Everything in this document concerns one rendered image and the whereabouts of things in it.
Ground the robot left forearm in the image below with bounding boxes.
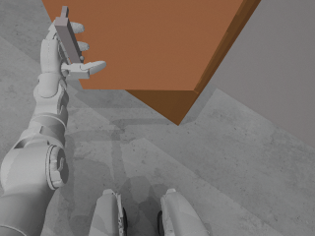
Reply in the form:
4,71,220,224
0,73,69,191

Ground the robot left thigh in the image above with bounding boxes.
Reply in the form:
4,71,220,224
89,193,124,236

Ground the left robot shin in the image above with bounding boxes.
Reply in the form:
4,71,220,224
96,189,124,236

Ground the left robot upper arm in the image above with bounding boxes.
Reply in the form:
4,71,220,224
0,145,69,236

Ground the robot left hand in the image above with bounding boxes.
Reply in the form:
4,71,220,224
40,20,106,80

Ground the handle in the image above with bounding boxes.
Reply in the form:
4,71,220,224
54,6,84,64

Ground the cupboard door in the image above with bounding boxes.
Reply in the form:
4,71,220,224
41,0,243,90

